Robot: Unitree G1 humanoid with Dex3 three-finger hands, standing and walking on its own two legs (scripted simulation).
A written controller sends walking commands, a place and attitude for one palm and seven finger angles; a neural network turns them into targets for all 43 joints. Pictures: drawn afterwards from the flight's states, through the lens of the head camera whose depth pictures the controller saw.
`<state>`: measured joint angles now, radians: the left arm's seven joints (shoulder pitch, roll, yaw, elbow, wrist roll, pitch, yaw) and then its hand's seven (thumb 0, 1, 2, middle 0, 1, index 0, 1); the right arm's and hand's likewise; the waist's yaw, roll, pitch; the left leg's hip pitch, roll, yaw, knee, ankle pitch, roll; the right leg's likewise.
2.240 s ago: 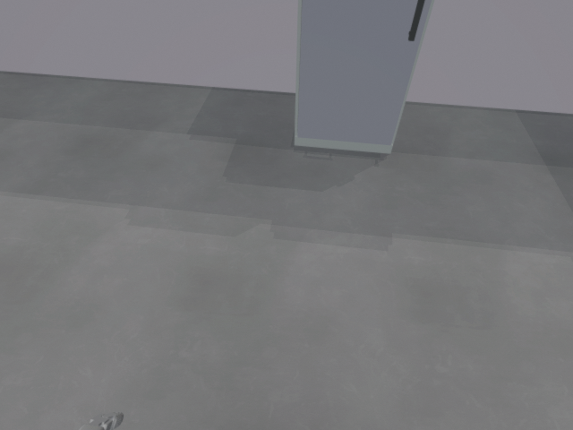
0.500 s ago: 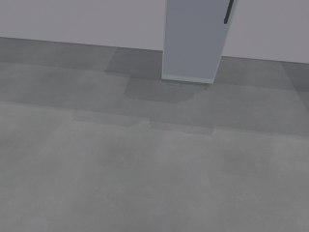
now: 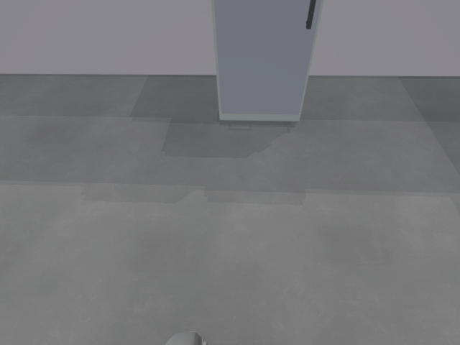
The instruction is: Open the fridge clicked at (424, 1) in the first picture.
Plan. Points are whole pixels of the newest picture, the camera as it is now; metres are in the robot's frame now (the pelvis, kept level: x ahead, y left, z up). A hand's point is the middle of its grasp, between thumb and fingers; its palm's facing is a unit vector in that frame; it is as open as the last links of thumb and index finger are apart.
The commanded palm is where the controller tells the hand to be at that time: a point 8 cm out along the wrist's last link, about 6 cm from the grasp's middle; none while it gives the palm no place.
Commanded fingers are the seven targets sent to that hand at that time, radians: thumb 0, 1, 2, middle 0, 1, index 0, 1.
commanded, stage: walk to a spot facing it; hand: right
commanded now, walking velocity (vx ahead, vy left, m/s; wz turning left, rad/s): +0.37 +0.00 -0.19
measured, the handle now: out of the picture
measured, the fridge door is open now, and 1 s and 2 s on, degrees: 0 0 0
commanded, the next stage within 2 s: turn to face it in 1.48 s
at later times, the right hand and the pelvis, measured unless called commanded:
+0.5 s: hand (319, 325) +0.21 -0.16 -0.18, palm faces +0.16 +0.97 -0.20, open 7.2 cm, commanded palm none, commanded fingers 0.00 -0.90 -0.90 0.20 0.30 0.20 0.30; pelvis +0.22 +0.03 +0.00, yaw -8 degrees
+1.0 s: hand (336, 225) +0.45 -0.23 -0.17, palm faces +0.18 +0.97 -0.15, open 7.4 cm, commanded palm none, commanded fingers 0.00 -0.90 -0.90 0.20 0.30 0.20 0.30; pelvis +0.43 -0.04 +0.00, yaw -9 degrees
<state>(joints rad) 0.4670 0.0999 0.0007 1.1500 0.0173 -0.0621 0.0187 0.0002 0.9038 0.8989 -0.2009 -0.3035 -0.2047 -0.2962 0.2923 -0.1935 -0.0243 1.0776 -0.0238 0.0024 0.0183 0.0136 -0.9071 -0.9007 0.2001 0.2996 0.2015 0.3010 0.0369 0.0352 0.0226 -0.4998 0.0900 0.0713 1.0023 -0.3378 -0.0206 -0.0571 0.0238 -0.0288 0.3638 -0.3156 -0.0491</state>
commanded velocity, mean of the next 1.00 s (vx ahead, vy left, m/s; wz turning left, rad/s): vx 0.38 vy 0.00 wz -0.10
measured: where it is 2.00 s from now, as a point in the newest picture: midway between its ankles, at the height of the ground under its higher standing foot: (264, 217)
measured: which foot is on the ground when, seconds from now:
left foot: up 0.00-0.18, down 0.20-0.64, up 0.66-1.00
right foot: down 0.00-0.22, up 0.24-0.60, down 0.62-1.00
